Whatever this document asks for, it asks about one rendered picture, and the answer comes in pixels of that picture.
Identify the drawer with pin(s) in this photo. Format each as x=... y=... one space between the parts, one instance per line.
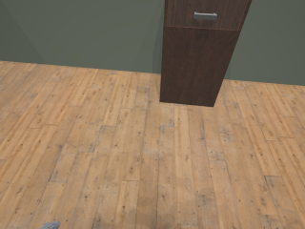
x=229 y=13

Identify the cabinet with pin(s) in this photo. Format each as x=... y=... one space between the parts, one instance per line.
x=194 y=61

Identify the handle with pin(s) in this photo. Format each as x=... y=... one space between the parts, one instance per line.
x=205 y=16

